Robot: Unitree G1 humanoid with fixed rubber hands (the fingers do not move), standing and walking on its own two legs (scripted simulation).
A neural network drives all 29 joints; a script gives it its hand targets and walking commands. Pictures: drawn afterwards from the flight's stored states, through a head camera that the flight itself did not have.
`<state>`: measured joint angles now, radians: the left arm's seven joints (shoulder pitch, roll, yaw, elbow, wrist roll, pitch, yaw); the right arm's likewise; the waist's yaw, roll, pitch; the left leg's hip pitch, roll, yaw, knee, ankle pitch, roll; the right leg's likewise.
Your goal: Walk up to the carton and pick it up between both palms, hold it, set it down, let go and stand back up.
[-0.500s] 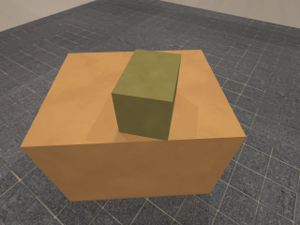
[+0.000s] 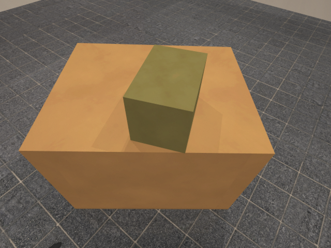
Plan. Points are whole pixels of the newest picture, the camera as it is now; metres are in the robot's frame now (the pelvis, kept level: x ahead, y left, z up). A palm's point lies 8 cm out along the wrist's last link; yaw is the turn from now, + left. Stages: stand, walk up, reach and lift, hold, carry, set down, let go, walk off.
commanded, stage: walk up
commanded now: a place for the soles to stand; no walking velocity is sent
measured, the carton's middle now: (169, 96) +0.62 -0.01 -0.04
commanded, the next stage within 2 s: none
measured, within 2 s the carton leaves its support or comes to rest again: neither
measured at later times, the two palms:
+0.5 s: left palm out of the picture +0.07 +0.31 -0.12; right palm out of the picture +0.11 -0.28 -0.11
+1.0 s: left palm out of the picture +0.08 +0.26 -0.11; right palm out of the picture +0.12 -0.35 -0.12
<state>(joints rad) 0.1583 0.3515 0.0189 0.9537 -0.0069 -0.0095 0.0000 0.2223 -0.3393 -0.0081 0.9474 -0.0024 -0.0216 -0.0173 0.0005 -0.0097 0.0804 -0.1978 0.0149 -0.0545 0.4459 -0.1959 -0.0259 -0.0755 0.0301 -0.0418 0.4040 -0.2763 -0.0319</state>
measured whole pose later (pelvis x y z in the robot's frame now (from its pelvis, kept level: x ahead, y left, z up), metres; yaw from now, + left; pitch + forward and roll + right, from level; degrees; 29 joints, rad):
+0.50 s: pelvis +0.02 +0.01 +0.00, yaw +1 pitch -3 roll +0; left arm 0.18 0.35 0.03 1.00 0.00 -0.01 0.01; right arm 0.15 -0.32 0.00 1.00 0.00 -0.01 -0.03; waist 0.02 -0.01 0.08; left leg -0.18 0.00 -0.06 0.45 -0.22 -0.01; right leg -0.05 0.01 -0.06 0.40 -0.30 -0.02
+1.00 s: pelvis +0.06 -0.04 -0.01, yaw -1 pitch -4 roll +0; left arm 0.39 0.33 0.07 0.83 0.05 -0.06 0.00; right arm 0.31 -0.38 -0.08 0.83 -0.03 0.01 -0.02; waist 0.03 0.03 0.09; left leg -0.42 0.00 -0.06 1.04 -0.49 0.01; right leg -0.03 0.07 -0.06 0.48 -0.38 -0.08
